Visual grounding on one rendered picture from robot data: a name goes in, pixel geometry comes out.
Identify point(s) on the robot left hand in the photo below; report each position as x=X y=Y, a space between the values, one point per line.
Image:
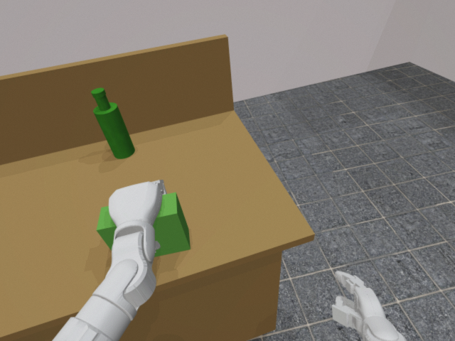
x=139 y=202

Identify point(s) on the sponge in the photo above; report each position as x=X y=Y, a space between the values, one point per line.
x=171 y=229

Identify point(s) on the robot right hand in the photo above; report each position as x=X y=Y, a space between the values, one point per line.
x=366 y=303

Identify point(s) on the table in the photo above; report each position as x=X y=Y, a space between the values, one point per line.
x=57 y=170

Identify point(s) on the left robot forearm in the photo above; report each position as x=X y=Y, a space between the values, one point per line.
x=129 y=283

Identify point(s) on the right robot forearm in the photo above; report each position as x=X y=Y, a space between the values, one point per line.
x=376 y=328

